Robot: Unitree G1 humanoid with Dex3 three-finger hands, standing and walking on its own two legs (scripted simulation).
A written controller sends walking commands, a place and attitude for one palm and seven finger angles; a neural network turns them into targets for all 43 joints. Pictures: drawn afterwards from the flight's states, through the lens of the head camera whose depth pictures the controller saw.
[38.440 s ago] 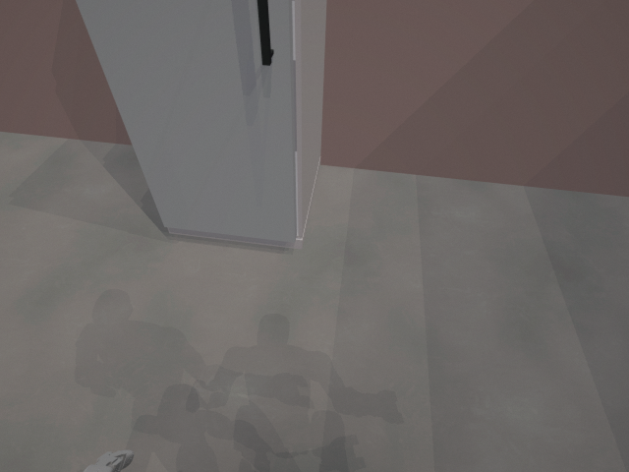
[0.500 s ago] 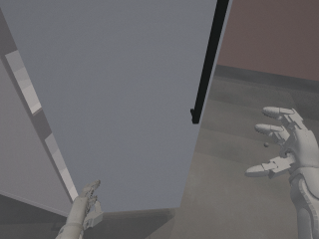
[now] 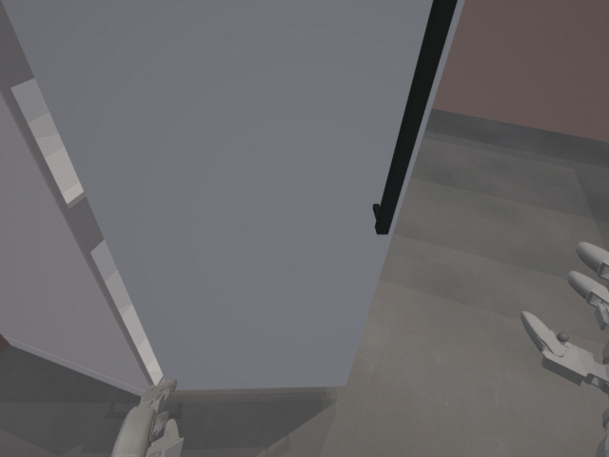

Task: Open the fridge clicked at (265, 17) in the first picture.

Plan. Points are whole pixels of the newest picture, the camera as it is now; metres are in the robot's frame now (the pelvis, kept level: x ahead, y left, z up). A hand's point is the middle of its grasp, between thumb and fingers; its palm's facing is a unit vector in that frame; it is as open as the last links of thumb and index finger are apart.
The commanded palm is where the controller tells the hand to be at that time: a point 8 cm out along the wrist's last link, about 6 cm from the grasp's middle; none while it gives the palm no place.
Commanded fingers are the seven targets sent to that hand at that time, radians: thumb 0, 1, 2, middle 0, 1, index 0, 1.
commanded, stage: draw the hand back to the body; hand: right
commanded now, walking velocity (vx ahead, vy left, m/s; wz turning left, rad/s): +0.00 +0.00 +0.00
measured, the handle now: (405, 122) +0.49 -0.13 +0.24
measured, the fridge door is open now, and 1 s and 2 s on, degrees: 69 69 69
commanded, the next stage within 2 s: step back with the hand held close in 0.52 s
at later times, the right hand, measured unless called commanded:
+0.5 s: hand (581, 358) +0.19 -0.27 +0.15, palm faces +0.48 +0.81 -0.33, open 7.5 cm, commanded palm +0.14 -0.30 +0.17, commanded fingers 0.00 -0.90 -0.90 0.20 0.30 0.20 0.30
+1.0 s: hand (598, 380) +0.17 -0.27 +0.14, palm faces +0.37 +0.80 -0.48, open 7.4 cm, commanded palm +0.11 -0.32 +0.17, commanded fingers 0.00 -0.90 -0.90 0.20 0.30 0.20 0.30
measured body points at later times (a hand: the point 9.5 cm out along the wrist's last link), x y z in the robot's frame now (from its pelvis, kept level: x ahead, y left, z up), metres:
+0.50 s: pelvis +0.00 +0.00 +0.00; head -0.03 +0.01 +0.45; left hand +0.20 +0.21 -0.07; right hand +0.16 -0.31 +0.17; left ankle -0.01 +0.13 -0.74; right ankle +0.00 -0.11 -0.74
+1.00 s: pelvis -0.02 -0.02 +0.00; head -0.02 -0.01 +0.45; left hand +0.16 +0.23 -0.08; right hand +0.14 -0.31 +0.17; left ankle -0.01 +0.13 -0.74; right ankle +0.00 -0.11 -0.74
